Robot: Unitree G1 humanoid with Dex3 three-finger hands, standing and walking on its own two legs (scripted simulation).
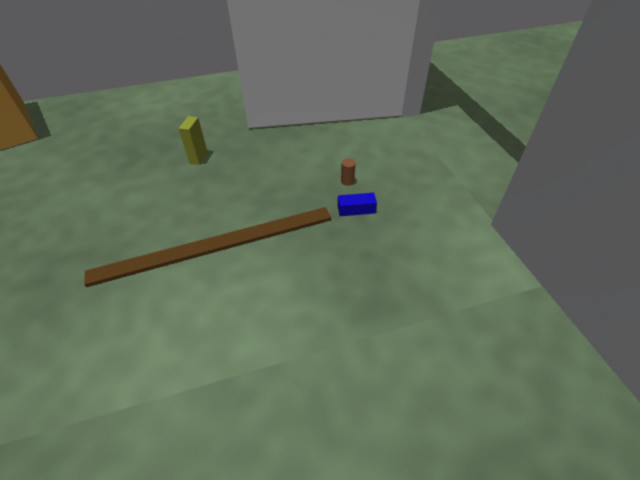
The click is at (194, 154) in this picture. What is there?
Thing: carton on end
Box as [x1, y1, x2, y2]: [178, 116, 207, 164]
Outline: 188,116 178,128 189,162 199,164 207,152 198,118
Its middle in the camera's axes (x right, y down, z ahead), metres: -0.65 -0.48 +2.00
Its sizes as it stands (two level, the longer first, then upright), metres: 0.112 0.055 0.212
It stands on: the floor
